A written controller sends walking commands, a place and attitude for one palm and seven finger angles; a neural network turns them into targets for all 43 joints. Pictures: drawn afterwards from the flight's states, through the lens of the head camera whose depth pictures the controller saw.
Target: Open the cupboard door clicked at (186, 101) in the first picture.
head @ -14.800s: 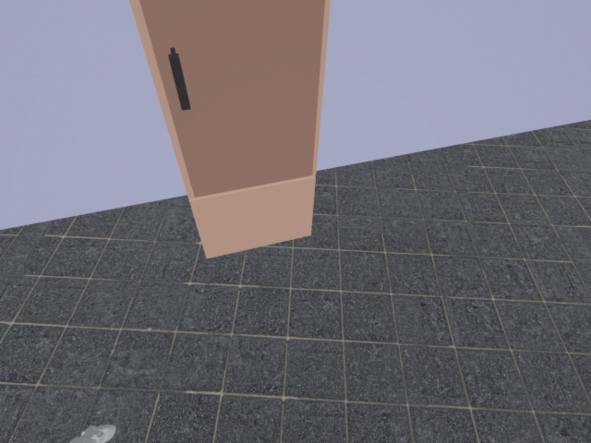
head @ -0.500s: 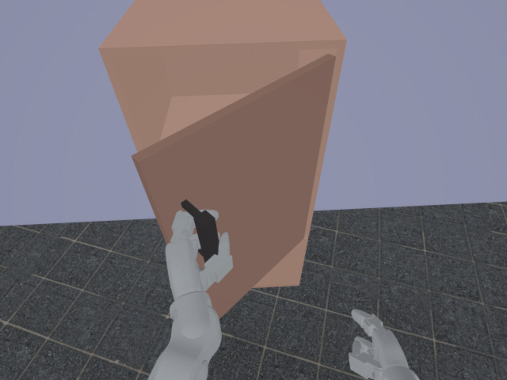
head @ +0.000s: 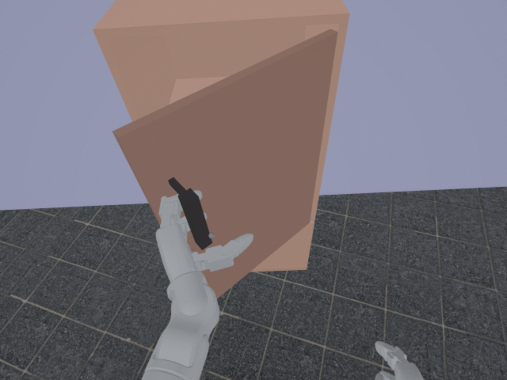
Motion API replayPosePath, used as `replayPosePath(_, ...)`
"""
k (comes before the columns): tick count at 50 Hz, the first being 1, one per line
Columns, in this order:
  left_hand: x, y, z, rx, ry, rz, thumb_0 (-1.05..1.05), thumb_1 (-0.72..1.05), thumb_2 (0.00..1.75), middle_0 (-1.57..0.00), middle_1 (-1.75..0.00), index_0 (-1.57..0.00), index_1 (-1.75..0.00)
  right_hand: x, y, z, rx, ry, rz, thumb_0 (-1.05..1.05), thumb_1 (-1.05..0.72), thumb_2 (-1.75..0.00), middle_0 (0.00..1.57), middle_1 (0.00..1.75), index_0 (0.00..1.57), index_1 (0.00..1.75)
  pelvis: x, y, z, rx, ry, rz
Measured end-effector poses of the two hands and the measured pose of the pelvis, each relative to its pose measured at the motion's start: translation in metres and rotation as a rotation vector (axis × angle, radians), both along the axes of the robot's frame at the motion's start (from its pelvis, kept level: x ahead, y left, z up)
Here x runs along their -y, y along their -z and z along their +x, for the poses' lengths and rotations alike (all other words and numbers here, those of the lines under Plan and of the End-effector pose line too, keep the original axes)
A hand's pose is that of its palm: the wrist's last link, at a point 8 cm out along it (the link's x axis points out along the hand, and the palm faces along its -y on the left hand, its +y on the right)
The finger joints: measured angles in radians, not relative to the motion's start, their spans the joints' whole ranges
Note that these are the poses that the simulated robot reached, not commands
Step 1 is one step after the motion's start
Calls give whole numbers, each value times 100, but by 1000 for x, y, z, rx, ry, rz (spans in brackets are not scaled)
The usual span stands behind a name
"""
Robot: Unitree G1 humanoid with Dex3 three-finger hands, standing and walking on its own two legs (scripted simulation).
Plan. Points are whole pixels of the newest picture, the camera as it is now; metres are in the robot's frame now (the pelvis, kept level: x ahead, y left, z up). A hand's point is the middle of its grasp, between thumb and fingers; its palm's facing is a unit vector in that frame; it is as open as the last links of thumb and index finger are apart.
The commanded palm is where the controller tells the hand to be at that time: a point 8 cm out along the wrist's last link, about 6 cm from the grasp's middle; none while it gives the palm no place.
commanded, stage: open thumb and fingers to let go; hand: left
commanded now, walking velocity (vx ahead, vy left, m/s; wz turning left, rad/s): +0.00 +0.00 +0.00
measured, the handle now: (189, 214) +0.36 +0.12 +0.07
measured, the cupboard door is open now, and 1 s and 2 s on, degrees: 40 43 42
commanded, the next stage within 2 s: slide the hand sideways off the handle in 0.36 s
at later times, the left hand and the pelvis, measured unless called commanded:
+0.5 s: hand (209, 233) +0.33 +0.08 +0.07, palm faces +0.35 -0.94 -0.04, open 14.9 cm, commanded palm +0.28 +0.11 +0.07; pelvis -0.01 +0.03 -0.01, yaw -1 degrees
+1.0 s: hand (207, 262) +0.28 +0.08 +0.07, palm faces -0.05 -1.00 +0.00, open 16.2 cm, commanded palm +0.25 +0.15 +0.07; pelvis -0.02 +0.05 +0.00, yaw -3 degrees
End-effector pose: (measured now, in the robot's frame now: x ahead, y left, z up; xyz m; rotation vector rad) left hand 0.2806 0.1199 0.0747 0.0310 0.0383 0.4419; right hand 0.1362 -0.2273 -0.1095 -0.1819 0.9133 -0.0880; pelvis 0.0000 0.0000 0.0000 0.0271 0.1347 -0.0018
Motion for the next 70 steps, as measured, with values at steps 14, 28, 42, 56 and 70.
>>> replayPosePath(14,-1,-1,8,18,45,3,-1,-48,31,-25,-86,-25,-86,-24,-10,11,62,-13,-2,1,-91,-90,20,30,20,30,-20,2,-6,0,9,-17)
replayPosePath(28,-14,2,3,50,255,37,-1,-50,30,-34,-53,-26,-58,-55,-10,12,78,-53,27,1,-91,-90,20,30,20,30,-38,7,-14,0,4,-31)
replayPosePath(42,-8,5,-9,52,505,-40,-1,-50,30,-18,-35,-19,-35,-56,-16,-24,88,14,22,1,-91,-90,20,30,20,30,-53,3,-20,26,40,-32)
replayPosePath(56,-29,2,-37,61,470,-28,-1,-50,30,-18,-33,-18,-32,-50,-25,-4,126,8,19,1,-91,-90,20,30,20,30,-46,2,-9,29,49,-28)
replayPosePath(70,-57,2,-66,38,425,-15,-1,-50,30,-19,-32,-18,-32,-39,-31,32,214,-30,18,1,-91,-90,20,30,20,30,-31,6,2,10,29,-23)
